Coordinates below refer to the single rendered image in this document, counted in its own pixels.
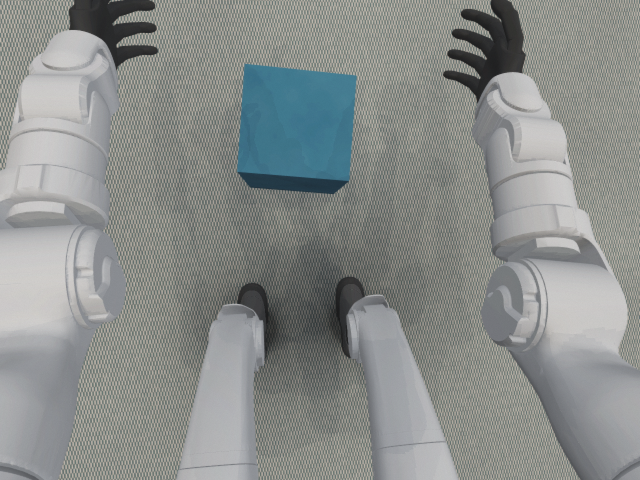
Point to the robot right hand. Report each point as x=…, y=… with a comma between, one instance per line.
x=504, y=54

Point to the robot left hand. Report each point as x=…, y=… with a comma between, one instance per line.
x=96, y=17

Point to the robot left upper arm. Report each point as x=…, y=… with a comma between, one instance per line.
x=58, y=284

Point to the carton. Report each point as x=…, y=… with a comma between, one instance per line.
x=296, y=129

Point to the robot right forearm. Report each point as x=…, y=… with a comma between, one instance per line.
x=530, y=180

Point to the robot right upper arm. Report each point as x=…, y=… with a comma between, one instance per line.
x=563, y=322

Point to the right robot shin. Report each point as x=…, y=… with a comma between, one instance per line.
x=372, y=300

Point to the robot left forearm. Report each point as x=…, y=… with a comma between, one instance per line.
x=60, y=136

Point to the left robot thigh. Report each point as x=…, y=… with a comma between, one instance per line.
x=220, y=443

